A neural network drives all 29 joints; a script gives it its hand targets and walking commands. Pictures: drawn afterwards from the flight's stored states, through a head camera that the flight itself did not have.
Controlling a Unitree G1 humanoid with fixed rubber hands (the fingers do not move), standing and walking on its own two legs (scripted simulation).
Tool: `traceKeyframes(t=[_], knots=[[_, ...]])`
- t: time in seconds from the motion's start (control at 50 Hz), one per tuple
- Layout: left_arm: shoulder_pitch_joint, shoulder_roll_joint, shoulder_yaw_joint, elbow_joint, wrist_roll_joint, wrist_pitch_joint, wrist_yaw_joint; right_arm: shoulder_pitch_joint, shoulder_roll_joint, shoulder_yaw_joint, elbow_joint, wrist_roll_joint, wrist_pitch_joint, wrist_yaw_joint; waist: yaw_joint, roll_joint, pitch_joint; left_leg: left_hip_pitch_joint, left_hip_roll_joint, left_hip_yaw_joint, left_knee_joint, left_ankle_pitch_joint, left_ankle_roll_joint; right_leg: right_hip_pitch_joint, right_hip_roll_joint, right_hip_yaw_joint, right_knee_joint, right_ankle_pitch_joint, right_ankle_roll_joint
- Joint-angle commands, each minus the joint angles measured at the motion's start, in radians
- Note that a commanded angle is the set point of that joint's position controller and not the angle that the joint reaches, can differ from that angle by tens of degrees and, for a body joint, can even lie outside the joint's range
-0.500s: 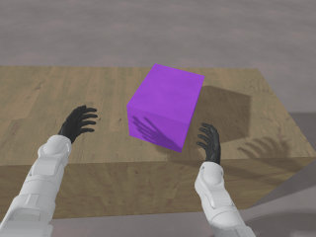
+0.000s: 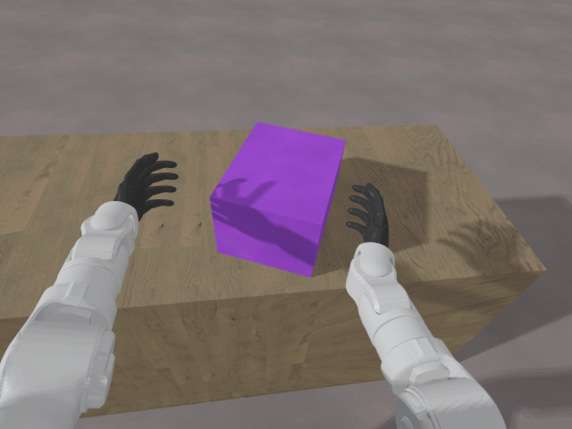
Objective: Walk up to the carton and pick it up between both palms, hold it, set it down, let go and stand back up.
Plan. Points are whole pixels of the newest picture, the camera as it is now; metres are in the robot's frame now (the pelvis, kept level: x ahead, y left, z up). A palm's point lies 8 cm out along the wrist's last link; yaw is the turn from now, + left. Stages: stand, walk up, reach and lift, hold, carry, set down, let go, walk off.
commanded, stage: reach and lift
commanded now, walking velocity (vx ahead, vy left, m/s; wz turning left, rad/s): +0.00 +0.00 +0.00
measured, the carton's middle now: (282, 195) +0.58 -0.04 -0.04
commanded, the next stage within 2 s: none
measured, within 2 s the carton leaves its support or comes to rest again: neither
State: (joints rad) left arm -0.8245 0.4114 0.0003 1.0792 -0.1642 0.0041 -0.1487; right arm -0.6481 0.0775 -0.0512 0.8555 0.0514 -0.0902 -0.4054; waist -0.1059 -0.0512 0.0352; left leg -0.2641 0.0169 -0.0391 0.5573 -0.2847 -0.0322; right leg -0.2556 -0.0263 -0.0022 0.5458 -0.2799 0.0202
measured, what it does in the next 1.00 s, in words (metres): stands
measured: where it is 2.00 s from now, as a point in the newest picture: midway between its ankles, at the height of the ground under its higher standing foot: outside the picture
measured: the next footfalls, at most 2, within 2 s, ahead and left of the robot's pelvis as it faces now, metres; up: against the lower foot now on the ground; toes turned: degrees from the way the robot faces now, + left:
none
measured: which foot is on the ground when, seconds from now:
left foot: down 0.00-1.00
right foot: down 0.00-1.00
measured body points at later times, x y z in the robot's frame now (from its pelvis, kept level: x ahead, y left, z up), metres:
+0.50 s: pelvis +0.00 +0.00 +0.00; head +0.03 +0.03 +0.45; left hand +0.49 +0.17 +0.13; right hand +0.42 -0.16 +0.12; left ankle +0.01 +0.14 -0.73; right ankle +0.01 -0.14 -0.73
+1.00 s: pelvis +0.00 +0.00 -0.01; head +0.07 +0.04 +0.44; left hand +0.51 +0.16 +0.09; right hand +0.43 -0.16 +0.08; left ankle +0.01 +0.14 -0.73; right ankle +0.01 -0.14 -0.73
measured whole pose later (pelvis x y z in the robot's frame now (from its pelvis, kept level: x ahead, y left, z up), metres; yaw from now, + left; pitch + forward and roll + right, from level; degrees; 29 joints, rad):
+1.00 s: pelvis +0.00 +0.00 -0.01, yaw +0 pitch +17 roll -1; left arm -1.18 0.40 -0.11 1.57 -0.24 -0.18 -0.08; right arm -0.98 0.05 -0.16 1.22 0.05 -0.12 -0.32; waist -0.18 -0.05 -0.18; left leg -0.63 0.02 -0.04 0.58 -0.25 -0.03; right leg -0.61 -0.02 0.00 0.55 -0.23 0.02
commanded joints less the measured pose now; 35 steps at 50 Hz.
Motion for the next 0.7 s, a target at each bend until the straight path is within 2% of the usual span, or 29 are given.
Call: traceKeyframes(t=[0.0,0.12,0.3,0.5,0.68], knots=[[-0.529,0.123,-0.057,0.0,-0.116,-0.069,0.015,-0.5,-0.118,-0.086,-0.055,0.076,-0.015,0.024,-0.109,0.134,-0.511,-0.005,-0.021,0.072,-0.043,0.272,0.007,0.113,0.034,-0.066,-0.099,0.487,0.005],[-0.621,0.126,-0.082,0.117,-0.131,-0.09,0.028,-0.597,-0.132,-0.098,0.012,0.079,0.003,0.038,-0.114,0.131,-0.545,-0.033,-0.02,0.071,-0.044,0.257,0.007,0.078,0.032,-0.067,-0.094,0.479,0.0],[-0.733,0.123,-0.119,0.237,-0.153,-0.125,0.045,-0.705,-0.161,-0.124,0.096,0.073,0.004,0.054,-0.131,0.147,-0.631,-0.044,-0.019,0.07,-0.022,0.309,-0.009,0.03,0.033,-0.072,-0.085,0.514,-0.004],[-0.836,0.123,-0.157,0.332,-0.175,-0.158,0.063,-0.796,-0.183,-0.151,0.164,0.066,-0.002,0.071,-0.15,0.168,-0.718,-0.058,-0.019,0.068,0.002,0.362,-0.026,-0.019,0.034,-0.078,-0.071,0.549,-0.008],[-0.871,0.116,-0.181,0.409,-0.183,-0.177,0.073,-0.825,-0.187,-0.158,0.214,0.063,-0.007,0.084,-0.154,0.18,-0.762,-0.078,-0.02,0.069,0.016,0.392,-0.034,-0.053,0.032,-0.079,-0.059,0.578,-0.012]])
